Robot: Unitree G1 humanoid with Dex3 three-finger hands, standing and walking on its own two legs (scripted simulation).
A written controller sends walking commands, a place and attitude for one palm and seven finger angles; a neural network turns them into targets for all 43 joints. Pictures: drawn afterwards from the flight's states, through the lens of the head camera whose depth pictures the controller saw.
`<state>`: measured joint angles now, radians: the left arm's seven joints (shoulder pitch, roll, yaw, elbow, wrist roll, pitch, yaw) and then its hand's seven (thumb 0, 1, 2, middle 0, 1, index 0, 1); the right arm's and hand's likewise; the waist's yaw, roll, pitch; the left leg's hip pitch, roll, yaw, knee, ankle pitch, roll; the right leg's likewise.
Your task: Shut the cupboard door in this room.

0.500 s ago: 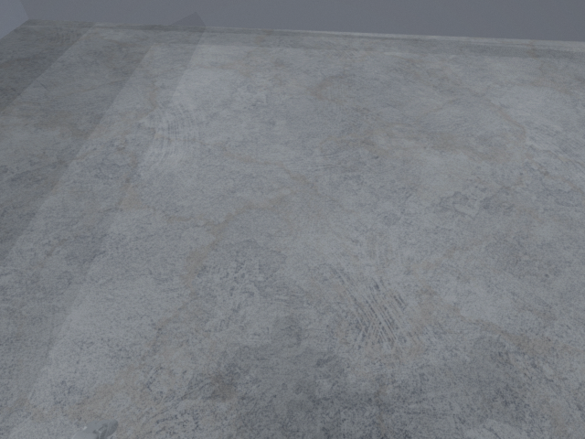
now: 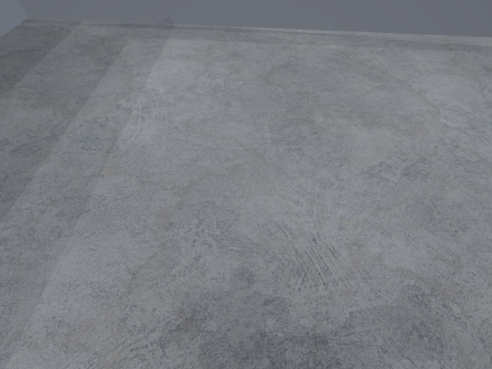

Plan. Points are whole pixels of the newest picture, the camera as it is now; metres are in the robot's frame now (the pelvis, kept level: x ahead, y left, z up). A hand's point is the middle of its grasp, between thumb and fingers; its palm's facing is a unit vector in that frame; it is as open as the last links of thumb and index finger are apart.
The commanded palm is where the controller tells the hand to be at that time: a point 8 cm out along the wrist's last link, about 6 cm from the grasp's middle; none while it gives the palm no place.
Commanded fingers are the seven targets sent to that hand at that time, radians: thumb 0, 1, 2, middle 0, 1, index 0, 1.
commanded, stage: stand and wait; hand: left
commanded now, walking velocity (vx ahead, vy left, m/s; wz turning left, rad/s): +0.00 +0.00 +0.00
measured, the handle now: out of the picture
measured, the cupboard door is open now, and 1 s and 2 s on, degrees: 90 90 90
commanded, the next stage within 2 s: turn or walk to find it in 0.40 s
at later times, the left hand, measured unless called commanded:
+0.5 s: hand out of the picture +0.07 +0.24 -0.15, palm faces -0.03 -0.94 -0.33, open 7.4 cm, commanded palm none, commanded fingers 0.00 0.90 0.90 -0.20 -0.30 -0.20 -0.30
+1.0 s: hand out of the picture +0.01 +0.20 -0.17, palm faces +0.15 -0.96 -0.25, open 7.4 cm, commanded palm none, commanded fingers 0.00 0.90 0.90 -0.20 -0.30 -0.20 -0.30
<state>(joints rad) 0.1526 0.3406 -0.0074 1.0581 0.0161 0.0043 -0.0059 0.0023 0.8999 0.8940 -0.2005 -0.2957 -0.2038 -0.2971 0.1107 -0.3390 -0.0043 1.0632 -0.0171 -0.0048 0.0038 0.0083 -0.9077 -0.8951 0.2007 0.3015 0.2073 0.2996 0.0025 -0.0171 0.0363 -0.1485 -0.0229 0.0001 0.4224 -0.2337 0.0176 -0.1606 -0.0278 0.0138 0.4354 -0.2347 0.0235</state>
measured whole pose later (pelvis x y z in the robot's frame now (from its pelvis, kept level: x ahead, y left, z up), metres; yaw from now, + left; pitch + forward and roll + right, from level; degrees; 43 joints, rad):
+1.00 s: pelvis -0.04 -0.01 -0.01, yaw +9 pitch +1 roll -1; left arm 0.17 0.23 0.03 0.95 0.01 0.05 0.02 0.00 0.90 0.89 -0.20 -0.30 -0.20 -0.30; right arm 0.23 -0.19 -0.03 0.98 -0.03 0.04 0.00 0.01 -0.91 -0.89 0.20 0.30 0.21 0.30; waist -0.03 0.01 0.07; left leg -0.34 -0.07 -0.15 0.50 -0.17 0.02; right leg -0.37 0.00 -0.01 0.85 -0.49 0.04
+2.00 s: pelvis -0.09 -0.03 -0.01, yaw +34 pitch +0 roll +1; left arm 0.17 0.20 0.05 0.90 0.01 0.03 0.02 0.00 0.90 0.89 -0.20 -0.29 -0.20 -0.30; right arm 0.24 -0.21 -0.06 0.96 -0.03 0.05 0.01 0.01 -0.91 -0.90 0.20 0.30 0.21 0.30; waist -0.03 0.02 0.04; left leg -0.32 -0.08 -0.06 0.51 -0.20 0.02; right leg -0.26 -0.03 -0.04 0.57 -0.32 0.06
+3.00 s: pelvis -0.14 -0.04 -0.01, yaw +58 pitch +1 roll +1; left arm 0.15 0.20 0.05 0.91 0.01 0.04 0.02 0.00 0.90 0.89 -0.20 -0.29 -0.20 -0.30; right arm 0.25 -0.21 -0.06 0.97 -0.03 0.04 0.00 0.01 -0.91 -0.90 0.20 0.30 0.21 0.30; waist -0.04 0.02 0.05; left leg -0.30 -0.09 -0.07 0.47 -0.18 0.04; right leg -0.29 -0.03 -0.03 0.64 -0.36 0.07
